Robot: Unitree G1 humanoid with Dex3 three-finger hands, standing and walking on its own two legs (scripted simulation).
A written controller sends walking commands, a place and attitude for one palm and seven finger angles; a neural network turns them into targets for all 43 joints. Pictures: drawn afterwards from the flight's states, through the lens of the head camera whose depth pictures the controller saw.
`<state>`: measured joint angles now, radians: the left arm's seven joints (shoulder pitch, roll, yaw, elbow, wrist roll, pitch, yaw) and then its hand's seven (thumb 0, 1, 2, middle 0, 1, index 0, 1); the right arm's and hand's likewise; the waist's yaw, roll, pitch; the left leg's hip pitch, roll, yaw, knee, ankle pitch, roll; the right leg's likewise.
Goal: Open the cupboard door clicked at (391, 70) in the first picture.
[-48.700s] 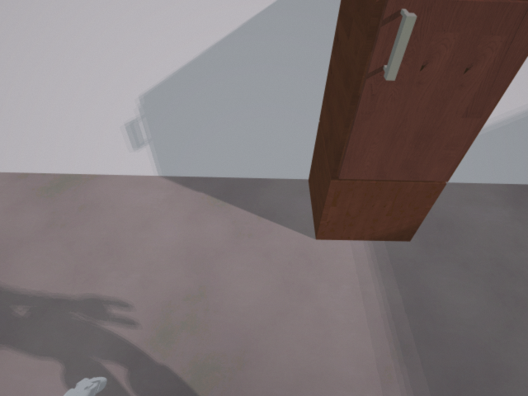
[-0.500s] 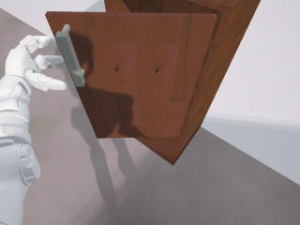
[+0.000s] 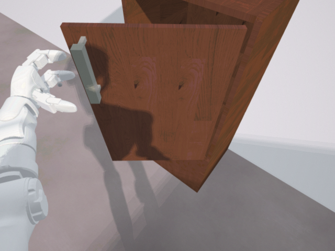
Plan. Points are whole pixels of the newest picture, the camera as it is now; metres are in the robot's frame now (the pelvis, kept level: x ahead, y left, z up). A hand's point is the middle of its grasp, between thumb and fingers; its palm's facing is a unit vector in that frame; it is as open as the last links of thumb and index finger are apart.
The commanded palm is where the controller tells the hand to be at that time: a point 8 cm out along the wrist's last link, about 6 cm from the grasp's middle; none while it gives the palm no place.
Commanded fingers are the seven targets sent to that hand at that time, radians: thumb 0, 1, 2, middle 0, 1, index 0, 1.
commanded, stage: move the hooked fingers beside the handle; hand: left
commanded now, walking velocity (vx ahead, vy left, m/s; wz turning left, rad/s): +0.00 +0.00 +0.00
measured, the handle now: (89, 71) +0.50 +0.19 +0.16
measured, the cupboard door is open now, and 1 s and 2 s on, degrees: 40 40 39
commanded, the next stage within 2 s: slide the fingers in behind the handle in 0.54 s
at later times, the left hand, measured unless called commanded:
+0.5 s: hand (64, 85) +0.45 +0.23 +0.16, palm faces +0.03 -1.00 +0.01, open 14.0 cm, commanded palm +0.42 +0.29 +0.16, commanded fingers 0.00 -0.50 0.30 -0.30 -1.20 -0.30 -1.20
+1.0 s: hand (76, 86) +0.45 +0.21 +0.16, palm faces +0.00 -1.00 +0.02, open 14.0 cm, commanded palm +0.42 +0.26 +0.16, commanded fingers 0.00 -0.50 0.30 -0.30 -1.20 -0.30 -1.20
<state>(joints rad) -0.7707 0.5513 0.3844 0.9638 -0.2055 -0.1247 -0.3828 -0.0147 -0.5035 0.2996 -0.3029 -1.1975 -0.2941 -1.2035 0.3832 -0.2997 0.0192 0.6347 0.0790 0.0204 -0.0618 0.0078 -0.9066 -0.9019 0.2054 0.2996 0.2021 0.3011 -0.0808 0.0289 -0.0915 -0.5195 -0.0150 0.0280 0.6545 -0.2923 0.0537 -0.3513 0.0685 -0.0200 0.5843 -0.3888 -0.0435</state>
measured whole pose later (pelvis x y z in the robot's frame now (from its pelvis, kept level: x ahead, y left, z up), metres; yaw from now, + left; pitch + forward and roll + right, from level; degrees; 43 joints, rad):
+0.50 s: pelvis -0.02 +0.00 +0.00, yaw +0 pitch +9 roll -2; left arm -0.88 0.58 0.36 1.12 -0.17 -0.13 -0.34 -0.01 -0.50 0.30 -0.30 -1.20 -0.30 -1.20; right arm 0.40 -0.30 0.04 0.65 0.07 0.01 -0.07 0.01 -0.91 -0.90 0.21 0.30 0.20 0.30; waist -0.11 0.03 -0.07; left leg -0.55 -0.02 0.02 0.66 -0.27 0.05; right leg -0.39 0.07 -0.03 0.61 -0.38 -0.04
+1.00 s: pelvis -0.01 +0.00 +0.00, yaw +1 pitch +8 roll -2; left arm -0.86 0.47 0.31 1.03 -0.19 -0.12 -0.29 -0.01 -0.51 0.30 -0.30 -1.20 -0.30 -1.20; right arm 0.36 -0.29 0.03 0.65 0.07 -0.01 -0.06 0.01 -0.91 -0.90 0.21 0.30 0.20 0.30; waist -0.09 0.03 -0.08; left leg -0.54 -0.02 0.02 0.67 -0.27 0.06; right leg -0.37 0.06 -0.03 0.61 -0.39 -0.04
